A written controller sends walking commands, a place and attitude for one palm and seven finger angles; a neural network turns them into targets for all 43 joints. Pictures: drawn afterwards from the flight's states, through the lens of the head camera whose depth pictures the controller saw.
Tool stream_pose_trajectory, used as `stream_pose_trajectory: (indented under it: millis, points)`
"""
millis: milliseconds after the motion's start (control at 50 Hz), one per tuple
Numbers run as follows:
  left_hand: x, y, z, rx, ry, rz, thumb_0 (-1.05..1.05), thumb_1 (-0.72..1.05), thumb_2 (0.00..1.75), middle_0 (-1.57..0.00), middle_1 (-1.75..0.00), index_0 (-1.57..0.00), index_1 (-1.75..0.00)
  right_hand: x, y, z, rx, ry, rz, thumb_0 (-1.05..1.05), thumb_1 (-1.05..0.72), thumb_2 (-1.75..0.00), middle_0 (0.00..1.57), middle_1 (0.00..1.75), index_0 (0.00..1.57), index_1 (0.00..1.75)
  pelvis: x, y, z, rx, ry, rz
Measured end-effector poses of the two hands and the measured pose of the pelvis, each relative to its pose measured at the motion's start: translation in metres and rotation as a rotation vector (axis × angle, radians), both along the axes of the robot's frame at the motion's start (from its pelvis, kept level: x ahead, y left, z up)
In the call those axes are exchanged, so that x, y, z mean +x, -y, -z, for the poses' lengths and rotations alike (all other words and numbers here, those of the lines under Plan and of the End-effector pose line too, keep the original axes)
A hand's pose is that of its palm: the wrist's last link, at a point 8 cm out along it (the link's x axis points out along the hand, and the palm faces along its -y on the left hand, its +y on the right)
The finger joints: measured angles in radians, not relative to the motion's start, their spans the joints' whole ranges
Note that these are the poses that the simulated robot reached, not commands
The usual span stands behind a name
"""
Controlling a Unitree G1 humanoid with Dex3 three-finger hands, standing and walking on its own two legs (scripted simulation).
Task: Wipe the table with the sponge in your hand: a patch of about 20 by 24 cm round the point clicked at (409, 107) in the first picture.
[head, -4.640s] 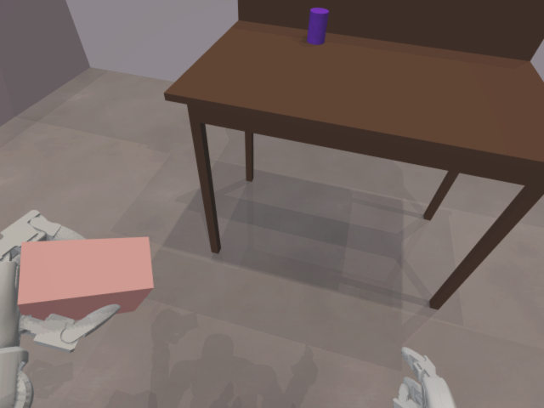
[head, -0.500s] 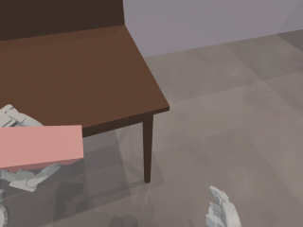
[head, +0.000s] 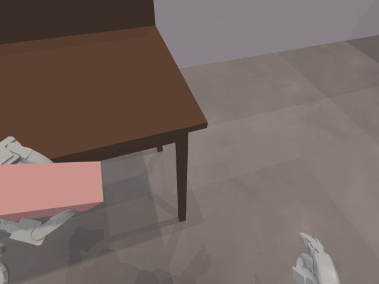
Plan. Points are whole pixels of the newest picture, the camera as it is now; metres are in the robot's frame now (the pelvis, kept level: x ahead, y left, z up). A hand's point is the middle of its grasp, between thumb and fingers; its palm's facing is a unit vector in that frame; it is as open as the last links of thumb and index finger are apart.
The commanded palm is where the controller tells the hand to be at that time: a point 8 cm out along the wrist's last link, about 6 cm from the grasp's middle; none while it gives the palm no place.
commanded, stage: come to a stop and stand still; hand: left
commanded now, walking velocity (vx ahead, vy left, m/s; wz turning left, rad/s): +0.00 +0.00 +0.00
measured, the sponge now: (65, 190) +0.23 +0.20 +0.16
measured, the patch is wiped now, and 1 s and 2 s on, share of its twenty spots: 0.00 0.00 0.00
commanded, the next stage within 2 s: look again from close up in 0.78 s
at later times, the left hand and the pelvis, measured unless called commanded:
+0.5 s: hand (11, 234) +0.16 +0.24 +0.17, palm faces +0.39 -0.82 -0.42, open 9.9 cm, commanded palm +0.10 +0.28 +0.18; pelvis -0.06 +0.00 +0.00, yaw -1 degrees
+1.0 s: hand out of the picture +0.17 +0.29 +0.20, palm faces +0.48 -0.77 -0.41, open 9.9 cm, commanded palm +0.09 +0.28 +0.18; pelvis -0.08 +0.01 +0.00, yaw -2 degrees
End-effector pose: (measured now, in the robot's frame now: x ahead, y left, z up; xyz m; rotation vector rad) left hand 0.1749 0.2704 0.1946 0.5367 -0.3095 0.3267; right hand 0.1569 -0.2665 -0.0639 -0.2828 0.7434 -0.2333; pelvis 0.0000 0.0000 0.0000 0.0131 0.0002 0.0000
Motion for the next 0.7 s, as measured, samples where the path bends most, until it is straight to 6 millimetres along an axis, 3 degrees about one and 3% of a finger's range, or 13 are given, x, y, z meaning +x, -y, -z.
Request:
stream_pose_trajectory:
  millis: [120,200,280,500,700]
  points:
    - [-0.025,-0.018,0.007,-0.038,0.027,-0.055,-0.01,-0.48,0.99,-0.78,-1.33,-0.78,-1.33,-0.018,-0.036,0.004,0.064,0.021,-0.052,0.02,-0.91,-0.9,0.2,0.3,0.19,0.3,-0.015,-0.004,0.0,0.006,0.031,0.008]
    - [-0.036,-0.011,0.01,-0.063,0.036,-0.07,-0.01,-0.48,0.99,-0.78,-1.33,-0.78,-1.33,-0.028,-0.058,0.016,0.138,0.022,-0.106,0.02,-0.91,-0.9,0.2,0.3,0.2,0.3,-0.027,0.0,0.003,-0.007,0.049,0.006]
    - [-0.043,-0.001,0.011,-0.085,0.022,-0.049,-0.01,-0.48,0.99,-0.78,-1.33,-0.78,-1.33,-0.041,-0.066,0.024,0.176,0.005,-0.128,0.02,-0.9,-0.9,0.21,0.3,0.2,0.3,-0.039,0.002,0.003,-0.009,0.046,0.01]
    - [-0.057,-0.007,0.007,-0.043,-0.029,-0.026,-0.01,-0.48,0.99,-0.78,-1.33,-0.78,-1.33,-0.087,-0.042,0.02,0.12,-0.038,-0.03,0.02,-0.9,-0.9,0.21,0.3,0.2,0.3,-0.06,-0.003,-0.004,-0.012,0.041,0.017]
    - [-0.067,0.004,0.018,-0.07,-0.036,-0.045,-0.01,-0.48,0.99,-0.78,-1.33,-0.78,-1.33,-0.094,-0.02,0.024,0.087,-0.037,-0.028,0.02,-0.91,-0.9,0.21,0.3,0.2,0.3,-0.067,0.005,0.001,-0.002,0.045,0.015]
